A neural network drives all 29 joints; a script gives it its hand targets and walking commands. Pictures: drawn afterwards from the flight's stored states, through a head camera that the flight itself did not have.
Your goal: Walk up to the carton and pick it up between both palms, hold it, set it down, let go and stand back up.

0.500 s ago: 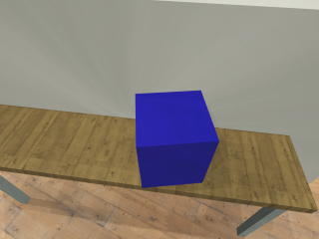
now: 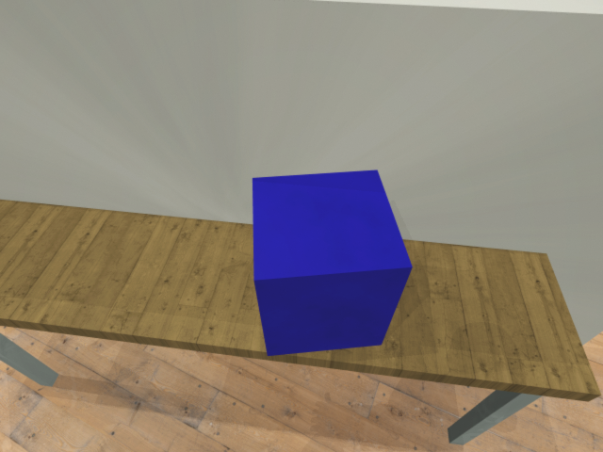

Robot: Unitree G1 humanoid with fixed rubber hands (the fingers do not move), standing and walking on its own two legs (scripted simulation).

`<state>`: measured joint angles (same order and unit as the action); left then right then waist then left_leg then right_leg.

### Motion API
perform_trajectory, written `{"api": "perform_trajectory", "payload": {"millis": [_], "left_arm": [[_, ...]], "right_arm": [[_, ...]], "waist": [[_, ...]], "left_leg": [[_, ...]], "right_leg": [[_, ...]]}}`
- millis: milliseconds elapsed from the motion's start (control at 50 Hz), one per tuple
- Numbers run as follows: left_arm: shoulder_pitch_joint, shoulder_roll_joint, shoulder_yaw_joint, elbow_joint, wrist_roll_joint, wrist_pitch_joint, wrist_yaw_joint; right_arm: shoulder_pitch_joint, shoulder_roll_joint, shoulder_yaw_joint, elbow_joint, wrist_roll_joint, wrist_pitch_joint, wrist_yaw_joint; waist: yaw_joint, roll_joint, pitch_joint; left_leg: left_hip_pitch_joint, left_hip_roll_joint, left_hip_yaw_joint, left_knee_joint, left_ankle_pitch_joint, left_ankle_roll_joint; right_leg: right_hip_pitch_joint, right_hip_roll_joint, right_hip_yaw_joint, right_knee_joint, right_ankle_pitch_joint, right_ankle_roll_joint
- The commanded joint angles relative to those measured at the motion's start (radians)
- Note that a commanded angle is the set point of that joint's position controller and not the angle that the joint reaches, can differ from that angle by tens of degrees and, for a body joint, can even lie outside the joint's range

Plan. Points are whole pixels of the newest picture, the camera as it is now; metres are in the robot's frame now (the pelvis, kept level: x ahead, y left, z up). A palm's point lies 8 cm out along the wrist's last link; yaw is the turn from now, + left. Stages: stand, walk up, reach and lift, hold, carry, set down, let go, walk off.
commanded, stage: stand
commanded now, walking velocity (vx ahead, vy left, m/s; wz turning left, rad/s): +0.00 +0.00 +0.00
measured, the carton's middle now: (320, 266) +0.42 -0.02 -0.05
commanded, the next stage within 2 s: none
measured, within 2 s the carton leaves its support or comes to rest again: neither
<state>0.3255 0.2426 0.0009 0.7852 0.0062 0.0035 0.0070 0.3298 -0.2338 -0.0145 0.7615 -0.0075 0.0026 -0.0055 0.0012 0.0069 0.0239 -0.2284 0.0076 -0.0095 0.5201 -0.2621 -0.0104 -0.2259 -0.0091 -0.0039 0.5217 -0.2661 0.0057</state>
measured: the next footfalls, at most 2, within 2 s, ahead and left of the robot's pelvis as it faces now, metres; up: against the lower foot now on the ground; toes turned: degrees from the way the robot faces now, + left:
none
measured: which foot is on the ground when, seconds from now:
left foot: down 0.00-1.00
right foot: down 0.00-1.00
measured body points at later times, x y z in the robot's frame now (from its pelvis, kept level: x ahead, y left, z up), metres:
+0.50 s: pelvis +0.00 +0.00 +0.00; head +0.00 +0.00 +0.45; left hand +0.06 +0.26 -0.13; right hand +0.06 -0.25 -0.13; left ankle +0.01 +0.13 -0.74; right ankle +0.01 -0.12 -0.74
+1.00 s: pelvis +0.00 +0.00 +0.00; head -0.01 +0.00 +0.45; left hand +0.04 +0.26 -0.13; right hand +0.05 -0.25 -0.13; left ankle +0.01 +0.13 -0.74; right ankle +0.01 -0.12 -0.74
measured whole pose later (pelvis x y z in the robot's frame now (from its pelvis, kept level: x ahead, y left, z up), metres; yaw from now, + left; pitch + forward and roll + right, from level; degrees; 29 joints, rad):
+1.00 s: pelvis +0.00 +0.00 +0.00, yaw -1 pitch -2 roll +0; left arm 0.33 0.24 0.01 0.89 0.00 0.00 0.02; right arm 0.33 -0.23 -0.01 0.86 0.00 0.00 -0.02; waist 0.00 0.00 0.01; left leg -0.19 0.01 0.00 0.48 -0.25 -0.01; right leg -0.19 -0.01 0.01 0.48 -0.25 0.01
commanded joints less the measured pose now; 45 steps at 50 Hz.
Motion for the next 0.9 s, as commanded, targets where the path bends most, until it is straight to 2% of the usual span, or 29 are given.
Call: {"api": "perform_trajectory", "payload": {"millis": [0,40,80,100,140,160,180,200,220,260,300,380,420,440,480,500,580,620,680,720,740,760,820,860,880], "left_arm": [[0.023,0.134,0.041,-0.067,0.000,-0.024,0.008],[0.017,0.145,0.041,-0.065,-0.001,-0.026,0.010],[0.016,0.144,0.041,-0.064,-0.005,-0.027,0.012],[0.017,0.148,0.043,-0.066,-0.004,-0.027,0.012],[0.026,0.142,0.038,-0.056,-0.002,-0.025,0.011],[0.018,0.144,0.037,-0.058,-0.005,-0.025,0.010],[0.010,0.137,0.041,-0.051,-0.001,-0.024,0.010],[0.022,0.141,0.043,-0.051,-0.001,-0.022,0.009],[0.021,0.139,0.043,-0.045,0.001,-0.021,0.010],[0.031,0.138,0.040,-0.042,0.005,-0.019,0.011],[0.026,0.137,0.039,-0.036,-0.001,-0.019,0.011],[0.023,0.149,0.041,-0.036,-0.001,-0.024,0.011],[0.021,0.138,0.037,-0.036,-0.002,-0.026,0.011],[0.026,0.139,0.035,-0.026,0.000,-0.026,0.012],[0.034,0.141,0.038,-0.021,-0.005,-0.025,0.013],[0.029,0.139,0.039,-0.019,-0.003,-0.025,0.013],[0.036,0.142,0.042,-0.012,-0.003,-0.021,0.015],[0.035,0.136,0.038,-0.008,0.000,-0.021,0.015],[0.031,0.138,0.040,0.007,0.002,-0.024,0.015],[0.040,0.134,0.039,0.013,0.000,-0.023,0.016],[0.048,0.129,0.040,0.021,-0.001,-0.021,0.016],[0.042,0.132,0.039,0.022,0.000,-0.021,0.015],[0.037,0.136,0.040,0.029,-0.001,-0.023,0.018],[0.034,0.136,0.038,0.031,-0.005,-0.023,0.019],[0.036,0.133,0.042,0.039,-0.005,-0.021,0.019]], "right_arm": [[0.016,-0.139,-0.038,-0.069,-0.001,-0.024,-0.008],[0.010,-0.142,-0.037,-0.066,-0.002,-0.026,-0.007],[0.011,-0.136,-0.032,-0.063,-0.001,-0.028,-0.008],[0.020,-0.128,-0.027,-0.061,0.000,-0.028,-0.008],[0.020,-0.143,-0.037,-0.060,0.002,-0.027,-0.010],[0.027,-0.133,-0.033,-0.063,0.005,-0.026,-0.010],[0.024,-0.143,-0.035,-0.056,0.004,-0.026,-0.010],[0.029,-0.137,-0.035,-0.050,0.005,-0.024,-0.010],[0.024,-0.139,-0.035,-0.044,0.004,-0.023,-0.011],[0.026,-0.131,-0.034,-0.044,-0.002,-0.022,-0.012],[0.028,-0.138,-0.037,-0.033,-0.002,-0.022,-0.011],[0.022,-0.145,-0.035,-0.033,0.001,-0.025,-0.011],[0.032,-0.137,-0.033,-0.028,-0.001,-0.024,-0.012],[0.038,-0.140,-0.032,-0.024,0.002,-0.024,-0.012],[0.034,-0.136,-0.028,-0.018,0.002,-0.025,-0.014],[0.025,-0.143,-0.032,-0.016,-0.001,-0.025,-0.015],[0.033,-0.127,-0.027,-0.004,0.004,-0.024,-0.015],[0.038,-0.134,-0.029,0.001,0.004,-0.025,-0.017],[0.016,-0.145,-0.028,0.007,0.003,-0.025,-0.017],[0.038,-0.137,-0.030,0.016,0.002,-0.027,-0.018],[0.025,-0.145,-0.032,0.020,0.005,-0.025,-0.020],[0.025,-0.146,-0.035,0.020,0.003,-0.025,-0.019],[0.026,-0.142,-0.032,0.033,0.004,-0.022,-0.020],[0.030,-0.135,-0.027,0.031,0.004,-0.023,-0.019],[0.025,-0.144,-0.030,0.040,0.003,-0.022,-0.021]], "waist": [[0.003,-0.012,0.019],[-0.002,-0.016,0.022],[0.004,0.020,-0.006],[0.006,-0.005,-0.010],[0.008,-0.007,-0.022],[0.002,-0.030,-0.023],[-0.001,0.004,-0.014],[0.002,-0.010,-0.005],[-0.001,0.011,0.015],[-0.002,-0.013,0.026],[0.001,-0.009,0.053],[0.003,0.012,0.019],[-0.002,-0.005,0.024],[-0.007,0.005,0.008],[-0.001,-0.030,0.011],[-0.001,-0.027,0.014],[0.001,0.018,0.028],[-0.004,0.006,0.019],[0.007,0.014,0.021],[0.000,-0.031,0.005],[0.010,-0.006,0.014],[0.002,0.002,0.006],[0.001,-0.008,0.016],[-0.003,-0.035,0.022],[-0.001,0.003,0.038]], "left_leg": [[-0.009,0.076,-0.086,-0.108,0.057,0.037],[-0.013,0.082,-0.089,-0.103,0.105,0.036],[-0.001,0.083,-0.087,-0.093,0.140,0.039],[0.001,0.081,-0.083,-0.092,0.141,0.035],[0.015,0.080,-0.085,-0.101,0.117,0.035],[0.030,0.076,-0.081,-0.102,0.103,0.035],[0.001,0.081,-0.084,-0.110,0.085,0.039],[-0.007,0.077,-0.080,-0.116,0.059,0.037],[-0.024,0.078,-0.084,-0.120,0.040,0.038],[-0.014,0.080,-0.086,-0.115,0.034,0.042],[-0.023,0.081,-0.092,-0.124,0.037,0.036],[0.000,0.075,-0.079,-0.115,0.075,0.034],[-0.009,0.075,-0.083,-0.115,0.065,0.036],[-0.003,0.080,-0.086,-0.119,0.072,0.037],[0.007,0.083,-0.087,-0.117,0.084,0.034],[0.017,0.080,-0.085,-0.107,0.116,0.029],[-0.016,0.080,-0.088,-0.131,0.077,0.036],[-0.011,0.085,-0.087,-0.129,0.099,0.032],[-0.002,0.085,-0.089,-0.127,0.116,0.035],[0.000,0.090,-0.095,-0.136,0.105,0.037],[0.001,0.090,-0.092,-0.138,0.079,0.039],[0.005,0.085,-0.092,-0.141,0.069,0.037],[0.004,0.086,-0.087,-0.139,0.087,0.036],[0.013,0.083,-0.090,-0.143,0.085,0.035],[-0.003,0.084,-0.086,-0.148,0.076,0.037]], "right_leg": [[-0.040,-0.086,0.097,-0.114,0.051,-0.036],[-0.023,-0.086,0.096,-0.099,0.101,-0.032],[0.006,-0.090,0.105,-0.096,0.133,-0.036],[0.009,-0.091,0.095,-0.095,0.145,-0.038],[0.004,-0.086,0.094,-0.101,0.112,-0.032],[-0.009,-0.085,0.094,-0.104,0.089,-0.033],[-0.001,-0.084,0.093,-0.107,0.077,-0.032],[-0.013,-0.084,0.093,-0.114,0.060,-0.033],[-0.008,-0.081,0.096,-0.120,0.046,-0.034],[-0.033,-0.084,0.102,-0.125,0.035,-0.037],[-0.045,-0.079,0.098,-0.122,0.027,-0.029],[-0.022,-0.087,0.108,-0.123,0.070,-0.035],[-0.024,-0.082,0.101,-0.128,0.068,-0.036],[-0.010,-0.085,0.100,-0.123,0.076,-0.034],[-0.015,-0.081,0.096,-0.129,0.081,-0.031],[-0.020,-0.083,0.100,-0.122,0.110,-0.032],[-0.005,-0.084,0.099,-0.126,0.076,-0.034],[0.003,-0.082,0.092,-0.116,0.102,-0.029],[0.007,-0.081,0.097,-0.120,0.119,-0.027],[0.015,-0.079,0.091,-0.118,0.105,-0.024],[0.008,-0.080,0.100,-0.126,0.082,-0.027],[0.008,-0.081,0.095,-0.125,0.077,-0.029],[0.013,-0.082,0.102,-0.131,0.093,-0.029],[0.002,-0.080,0.101,-0.135,0.094,-0.027],[-0.003,-0.081,0.107,-0.134,0.089,-0.027]]}}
